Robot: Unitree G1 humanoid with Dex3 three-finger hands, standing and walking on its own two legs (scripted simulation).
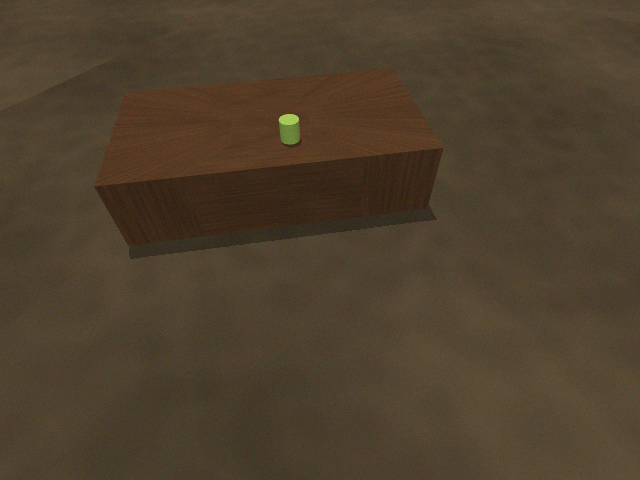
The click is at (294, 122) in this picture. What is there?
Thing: squat round
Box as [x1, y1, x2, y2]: [279, 114, 299, 144]
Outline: 282,115 279,118 281,141 288,144 297,142 299,140 298,117 293,114
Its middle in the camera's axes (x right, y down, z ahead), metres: -0.12 -0.43 +1.57
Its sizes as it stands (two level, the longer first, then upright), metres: 0.080 0.080 0.089
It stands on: a support 0.33 m high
